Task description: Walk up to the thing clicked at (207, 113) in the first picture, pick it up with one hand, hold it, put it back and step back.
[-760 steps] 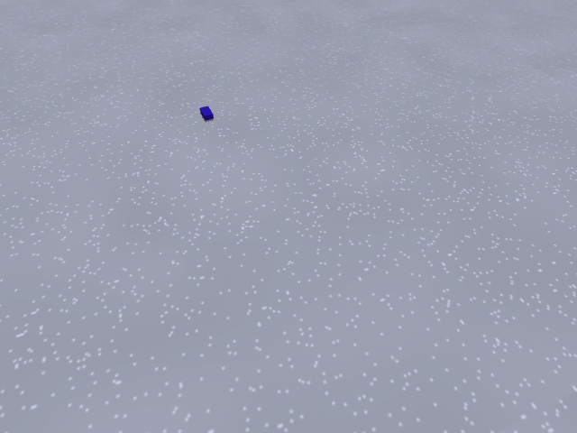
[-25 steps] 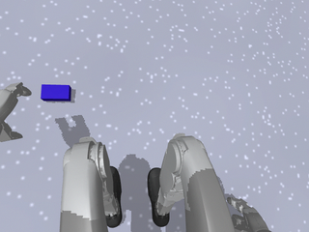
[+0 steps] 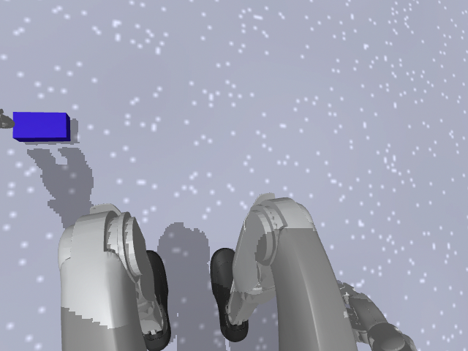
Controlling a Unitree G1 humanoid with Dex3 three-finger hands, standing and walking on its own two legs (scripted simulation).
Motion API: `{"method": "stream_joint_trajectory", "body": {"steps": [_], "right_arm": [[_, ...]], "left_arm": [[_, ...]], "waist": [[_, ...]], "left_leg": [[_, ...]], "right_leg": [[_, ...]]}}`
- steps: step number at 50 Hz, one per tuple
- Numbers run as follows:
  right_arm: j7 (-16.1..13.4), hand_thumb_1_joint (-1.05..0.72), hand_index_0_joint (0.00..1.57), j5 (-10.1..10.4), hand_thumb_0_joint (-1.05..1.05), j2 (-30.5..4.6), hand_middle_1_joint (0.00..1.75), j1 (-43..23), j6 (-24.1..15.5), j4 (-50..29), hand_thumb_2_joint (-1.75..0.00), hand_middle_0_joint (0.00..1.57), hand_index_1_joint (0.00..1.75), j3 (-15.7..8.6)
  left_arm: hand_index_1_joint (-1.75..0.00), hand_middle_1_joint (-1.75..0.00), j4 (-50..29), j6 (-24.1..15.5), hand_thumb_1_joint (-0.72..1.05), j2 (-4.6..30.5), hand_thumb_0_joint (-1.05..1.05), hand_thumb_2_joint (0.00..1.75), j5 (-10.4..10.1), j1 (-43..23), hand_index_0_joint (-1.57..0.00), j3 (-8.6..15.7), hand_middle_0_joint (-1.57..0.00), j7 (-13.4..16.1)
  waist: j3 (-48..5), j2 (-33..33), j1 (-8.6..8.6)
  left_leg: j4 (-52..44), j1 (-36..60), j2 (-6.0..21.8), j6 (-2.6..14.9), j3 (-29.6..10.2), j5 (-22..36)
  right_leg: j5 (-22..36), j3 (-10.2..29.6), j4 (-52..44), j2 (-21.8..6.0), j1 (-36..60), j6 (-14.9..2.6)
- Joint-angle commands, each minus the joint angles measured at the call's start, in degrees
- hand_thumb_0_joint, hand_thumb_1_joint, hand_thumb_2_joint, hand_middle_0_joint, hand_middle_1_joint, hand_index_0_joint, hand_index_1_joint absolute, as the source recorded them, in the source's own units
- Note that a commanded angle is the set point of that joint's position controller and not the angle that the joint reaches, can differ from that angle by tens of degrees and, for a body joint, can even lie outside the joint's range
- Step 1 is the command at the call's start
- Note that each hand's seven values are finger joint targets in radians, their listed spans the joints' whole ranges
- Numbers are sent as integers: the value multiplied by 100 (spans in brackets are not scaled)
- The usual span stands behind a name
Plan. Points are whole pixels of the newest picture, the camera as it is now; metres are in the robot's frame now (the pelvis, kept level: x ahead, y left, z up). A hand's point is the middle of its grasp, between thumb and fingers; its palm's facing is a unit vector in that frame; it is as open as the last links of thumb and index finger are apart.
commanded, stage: rise first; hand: left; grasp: from above
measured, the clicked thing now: (42, 127) +0.48 +0.35 -0.32
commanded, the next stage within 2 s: none
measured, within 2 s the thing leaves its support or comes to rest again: neither
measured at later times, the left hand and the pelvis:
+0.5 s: hand out of the picture +0.40 +0.38 -0.21, palm faces -0.48 -0.12 -0.87, open 11.5 cm; pelvis +0.01 +0.00 -0.01, yaw -3 degrees
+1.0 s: hand out of the picture +0.42 +0.38 -0.23, palm faces -0.46 -0.11 -0.88, open 12.5 cm; pelvis +0.01 +0.00 -0.02, yaw -4 degrees
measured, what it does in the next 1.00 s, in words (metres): stands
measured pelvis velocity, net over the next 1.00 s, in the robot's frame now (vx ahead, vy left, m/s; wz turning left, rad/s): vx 0.01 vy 0.00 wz -0.07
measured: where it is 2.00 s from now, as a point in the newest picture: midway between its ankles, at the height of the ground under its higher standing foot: (194, 312)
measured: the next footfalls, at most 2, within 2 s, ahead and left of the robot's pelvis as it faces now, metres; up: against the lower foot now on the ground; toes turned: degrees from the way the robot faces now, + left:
none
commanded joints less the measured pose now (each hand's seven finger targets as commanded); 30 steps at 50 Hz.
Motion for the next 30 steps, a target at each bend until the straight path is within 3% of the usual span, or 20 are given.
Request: {"method": "stream_joint_trajectory", "body": {"steps": [1, 5, 11, 14, 17, 21, 28, 30], "right_arm": [[-106, -92, 20, -45, 0, -1438, 30, 1242, 2, 54, -91, 20, 30, -358], [-105, -92, 20, -88, 0, -1518, 30, 1286, -25, 0, -91, 20, 30, -354], [-132, -92, 20, -102, 0, -1469, 30, 1277, -41, -18, -91, 20, 30, -212], [-136, -92, 20, -128, 0, -1549, 30, 1205, -72, -108, -91, 20, 30, -231], [-148, -92, 20, -105, 0, -1536, 30, 1282, -88, -63, -91, 20, 30, -179], [-130, -92, 20, -108, 0, -1606, 30, 1275, -134, -109, -91, 20, 30, -169], [-112, -92, 20, -110, 0, -1592, 30, 1362, -179, -133, -91, 20, 30, -91], [-103, -91, 20, -128, 0, -1636, 30, 1409, -202, -116, -90, 20, 30, -90]], "left_arm": [[-49, -50, -474, -38, -1, 1981, 0, 55, 29, -1315, -55, 337, -55, 338], [-52, -52, -479, -18, -3, 2003, 0, 57, 10, -1493, -52, 305, -52, 375], [-55, -55, -404, 56, -6, 2390, 0, 59, 24, -1408, -50, 495, -49, 394], [-57, -58, -421, 80, -6, 2288, 0, 60, -36, -1387, -48, 448, -47, 388], [-60, -61, -388, 125, -9, 2487, 0, 62, -32, -1281, -46, 502, -45, 347], [-63, -64, -337, 165, -12, 2341, 0, 64, -107, -1279, -43, 434, -42, 332], [-64, -65, -309, 168, -14, 2327, 0, 65, -125, -1266, -42, 335, -42, 277], [-65, -66, -435, 168, -16, 2401, 0, 68, -118, -1388, -40, 407, -40, 298]], "waist": [[-4009, 1869, 40], [-3987, 2020, -52], [-3971, 2075, 10], [-3902, 2172, -26], [-3865, 2141, -7], [-3788, 2181, -89], [-3643, 2155, -151], [-3763, 2138, -206]], "left_leg": [[-1075, 3734, -341, -536, -699, 1517], [-1050, 3822, -306, -555, -800, 1530], [-934, 3669, -271, -534, -827, 1474], [-927, 3638, -268, -539, -829, 1460], [-882, 3618, -248, -526, -849, 1563], [-891, 3771, -213, -571, -1008, 1603], [-826, 3489, -236, -539, -889, 1577], [-769, 3682, -210, -544, -949, 1738]], "right_leg": [[1361, 594, -1224, 422, 1111, 350], [1329, 528, -1144, 417, 1005, 346], [1327, 501, -1095, 459, 1006, 340], [1331, 479, -1055, 458, 1018, 335], [1436, 477, -1052, 488, 1072, 338], [1382, 400, -935, 469, 877, 338], [1531, 450, -1017, 509, 1223, 351], [1594, 413, -969, 506, 1166, 359]]}}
